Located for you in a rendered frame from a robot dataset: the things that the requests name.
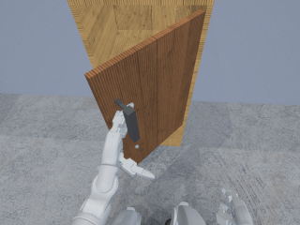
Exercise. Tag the cupboard door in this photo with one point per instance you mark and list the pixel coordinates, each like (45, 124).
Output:
(155, 75)

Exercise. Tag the robot right thigh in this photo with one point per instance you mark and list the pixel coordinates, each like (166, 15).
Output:
(186, 215)

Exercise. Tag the handle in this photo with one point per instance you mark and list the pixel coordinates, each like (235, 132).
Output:
(130, 119)

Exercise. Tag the robot right hand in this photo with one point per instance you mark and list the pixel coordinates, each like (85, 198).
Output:
(237, 211)

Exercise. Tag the robot left forearm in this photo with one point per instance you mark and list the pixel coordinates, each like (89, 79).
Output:
(97, 206)

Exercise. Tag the robot left thigh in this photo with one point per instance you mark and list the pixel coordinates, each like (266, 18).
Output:
(127, 217)

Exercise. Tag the robot left hand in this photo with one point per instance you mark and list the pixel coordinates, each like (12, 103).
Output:
(113, 144)

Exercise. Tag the robot thigh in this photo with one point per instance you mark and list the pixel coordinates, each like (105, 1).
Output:
(186, 215)
(127, 217)

